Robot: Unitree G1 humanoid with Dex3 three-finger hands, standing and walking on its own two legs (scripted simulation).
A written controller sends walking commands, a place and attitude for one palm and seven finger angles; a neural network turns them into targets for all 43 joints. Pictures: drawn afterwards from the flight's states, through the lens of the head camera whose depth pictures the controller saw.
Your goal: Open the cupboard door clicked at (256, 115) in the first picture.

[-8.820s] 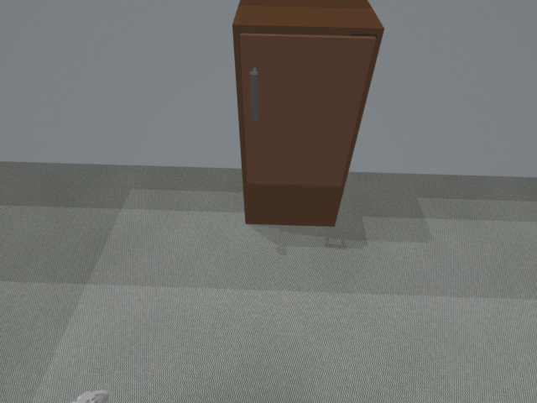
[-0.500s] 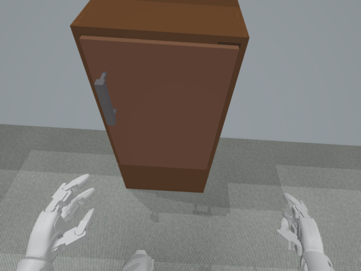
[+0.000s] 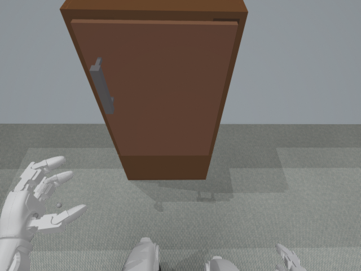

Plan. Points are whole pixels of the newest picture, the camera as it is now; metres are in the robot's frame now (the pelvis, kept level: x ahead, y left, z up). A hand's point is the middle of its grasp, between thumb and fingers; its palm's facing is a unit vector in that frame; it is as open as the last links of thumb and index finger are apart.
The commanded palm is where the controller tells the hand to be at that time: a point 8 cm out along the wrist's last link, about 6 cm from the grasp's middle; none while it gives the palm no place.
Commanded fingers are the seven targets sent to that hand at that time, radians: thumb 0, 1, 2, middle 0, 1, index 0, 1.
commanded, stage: raise the hand with hooked fingers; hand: left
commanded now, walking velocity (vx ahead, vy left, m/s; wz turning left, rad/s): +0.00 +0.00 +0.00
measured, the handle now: (104, 86) +0.58 +0.25 +0.05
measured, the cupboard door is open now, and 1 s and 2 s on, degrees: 0 0 0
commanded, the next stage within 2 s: move the hooked fingers beside the handle in 1.22 s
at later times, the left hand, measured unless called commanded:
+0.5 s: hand (36, 193) +0.26 +0.30 +0.05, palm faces +0.06 -1.00 -0.05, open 13.8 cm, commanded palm +0.24 +0.35 +0.06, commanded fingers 0.00 -0.50 0.30 -0.30 -1.20 -0.30 -1.20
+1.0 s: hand (51, 179) +0.29 +0.28 +0.06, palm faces +0.03 -1.00 -0.03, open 14.0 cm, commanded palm +0.26 +0.33 +0.07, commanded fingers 0.00 -0.50 0.30 -0.30 -1.20 -0.30 -1.20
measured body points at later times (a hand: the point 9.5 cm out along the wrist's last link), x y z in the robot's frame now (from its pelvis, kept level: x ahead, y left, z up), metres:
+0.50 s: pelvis +0.00 +0.04 +0.01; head +0.06 +0.07 +0.46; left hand +0.25 +0.36 +0.06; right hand +0.20 -0.19 -0.05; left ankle +0.09 +0.12 -0.64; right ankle +0.00 -0.11 -0.64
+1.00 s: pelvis +0.01 +0.01 +0.01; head +0.07 +0.03 +0.45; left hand +0.28 +0.33 +0.06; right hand +0.15 -0.25 -0.07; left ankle +0.09 +0.12 -0.64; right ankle +0.00 -0.11 -0.64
